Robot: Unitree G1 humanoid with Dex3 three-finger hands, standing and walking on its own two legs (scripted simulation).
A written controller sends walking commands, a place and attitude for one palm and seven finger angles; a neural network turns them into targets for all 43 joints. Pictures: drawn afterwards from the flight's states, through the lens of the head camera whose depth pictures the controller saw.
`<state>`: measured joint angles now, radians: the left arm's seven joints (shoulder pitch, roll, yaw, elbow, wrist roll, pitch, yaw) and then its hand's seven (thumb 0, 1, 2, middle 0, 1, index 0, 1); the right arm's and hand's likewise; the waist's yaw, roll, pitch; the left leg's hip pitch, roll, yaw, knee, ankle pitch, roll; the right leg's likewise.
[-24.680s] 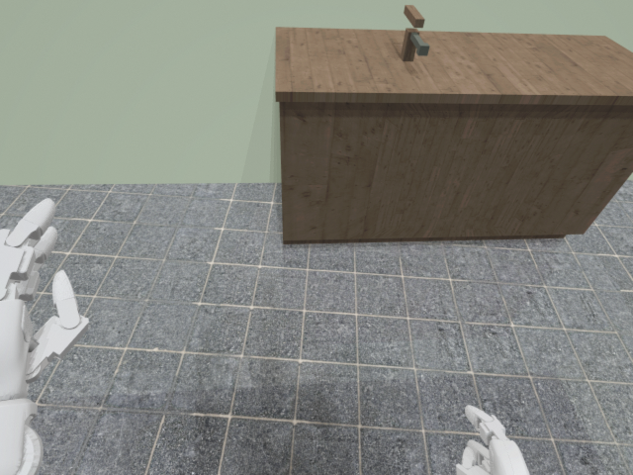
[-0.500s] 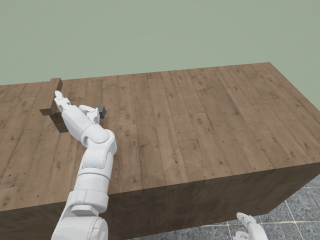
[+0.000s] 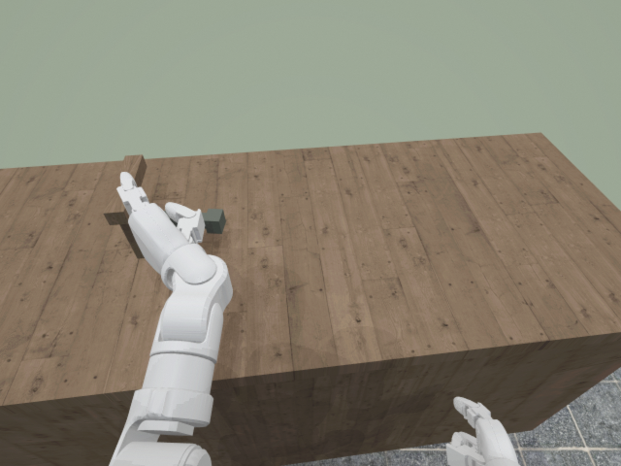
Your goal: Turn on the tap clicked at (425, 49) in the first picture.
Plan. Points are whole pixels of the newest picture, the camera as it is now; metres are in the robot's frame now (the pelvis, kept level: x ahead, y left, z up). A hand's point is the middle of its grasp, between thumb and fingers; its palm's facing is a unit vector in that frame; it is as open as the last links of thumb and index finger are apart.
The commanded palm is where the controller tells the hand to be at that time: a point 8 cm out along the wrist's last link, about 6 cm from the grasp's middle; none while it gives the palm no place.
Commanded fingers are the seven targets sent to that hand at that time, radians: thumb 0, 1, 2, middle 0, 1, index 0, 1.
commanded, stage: lift the hand up off the lever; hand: left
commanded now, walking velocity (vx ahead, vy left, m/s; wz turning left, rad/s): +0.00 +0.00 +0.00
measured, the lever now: (215, 221) +0.45 +0.21 +0.06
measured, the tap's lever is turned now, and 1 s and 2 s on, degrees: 79 79 79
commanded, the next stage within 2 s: draw the hand back beside the body in 0.28 s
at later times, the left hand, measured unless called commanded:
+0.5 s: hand (212, 211) +0.38 +0.18 +0.14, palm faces +0.60 -0.80 -0.08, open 7.8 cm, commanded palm +0.31 +0.22 +0.14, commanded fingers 0.00 0.90 0.90 -0.16 -0.17 -0.16 -0.17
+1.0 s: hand (167, 271) +0.27 +0.19 +0.15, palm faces +0.25 -0.94 -0.22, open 7.6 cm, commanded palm +0.23 +0.25 +0.16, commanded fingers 0.00 0.90 0.90 -0.18 -0.25 -0.18 -0.25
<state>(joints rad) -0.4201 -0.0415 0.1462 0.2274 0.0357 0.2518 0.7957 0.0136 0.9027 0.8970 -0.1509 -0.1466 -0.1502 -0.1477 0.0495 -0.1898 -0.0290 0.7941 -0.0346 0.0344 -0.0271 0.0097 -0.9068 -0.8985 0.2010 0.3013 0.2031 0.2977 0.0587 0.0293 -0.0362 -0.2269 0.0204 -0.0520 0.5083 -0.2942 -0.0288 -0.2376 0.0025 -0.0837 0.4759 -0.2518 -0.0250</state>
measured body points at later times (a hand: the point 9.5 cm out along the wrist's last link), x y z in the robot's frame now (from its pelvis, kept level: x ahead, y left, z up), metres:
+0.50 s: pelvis +0.00 -0.01 +0.00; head +0.00 -0.02 +0.45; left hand +0.34 +0.22 +0.15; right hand +0.18 -0.24 -0.11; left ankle -0.02 +0.14 -0.74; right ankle +0.00 -0.10 -0.74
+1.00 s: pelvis -0.02 +0.00 +0.01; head -0.03 +0.00 +0.46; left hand +0.25 +0.24 +0.17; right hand +0.17 -0.21 -0.07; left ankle -0.02 +0.14 -0.74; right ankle +0.00 -0.10 -0.74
